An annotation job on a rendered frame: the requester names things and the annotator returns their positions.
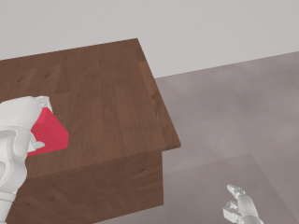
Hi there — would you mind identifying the table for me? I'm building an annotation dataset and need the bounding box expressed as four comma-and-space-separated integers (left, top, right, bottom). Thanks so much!
0, 38, 181, 224

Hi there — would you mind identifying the robot right forearm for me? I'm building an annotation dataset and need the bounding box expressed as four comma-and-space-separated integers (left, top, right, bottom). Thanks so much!
240, 215, 263, 224

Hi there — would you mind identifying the left robot hand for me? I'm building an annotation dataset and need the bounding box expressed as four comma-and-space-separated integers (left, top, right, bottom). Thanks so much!
0, 95, 53, 153

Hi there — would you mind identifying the sponge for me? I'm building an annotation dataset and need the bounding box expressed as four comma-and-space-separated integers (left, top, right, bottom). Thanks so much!
27, 107, 69, 157

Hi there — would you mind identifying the right robot hand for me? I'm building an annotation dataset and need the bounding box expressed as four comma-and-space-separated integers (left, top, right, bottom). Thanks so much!
222, 184, 259, 224

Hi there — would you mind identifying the robot left forearm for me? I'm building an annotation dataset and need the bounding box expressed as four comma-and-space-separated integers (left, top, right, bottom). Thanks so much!
0, 125, 31, 224

